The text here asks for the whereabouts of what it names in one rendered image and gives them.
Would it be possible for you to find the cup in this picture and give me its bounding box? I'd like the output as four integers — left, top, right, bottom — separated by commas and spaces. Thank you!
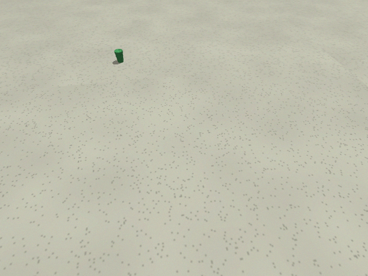
114, 49, 124, 63

